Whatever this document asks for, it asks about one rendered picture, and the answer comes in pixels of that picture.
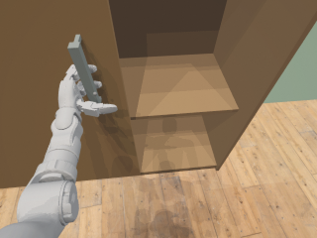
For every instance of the handle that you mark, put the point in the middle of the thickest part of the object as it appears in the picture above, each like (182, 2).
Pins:
(82, 68)

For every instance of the left robot upper arm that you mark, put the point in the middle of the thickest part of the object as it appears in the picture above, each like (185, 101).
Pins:
(45, 209)

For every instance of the wardrobe door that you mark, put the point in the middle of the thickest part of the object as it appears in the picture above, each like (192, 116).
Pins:
(34, 59)

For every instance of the robot left forearm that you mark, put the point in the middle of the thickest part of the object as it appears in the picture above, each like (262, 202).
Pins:
(62, 155)

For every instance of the left robot hand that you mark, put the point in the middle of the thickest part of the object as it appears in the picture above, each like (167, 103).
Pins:
(69, 93)

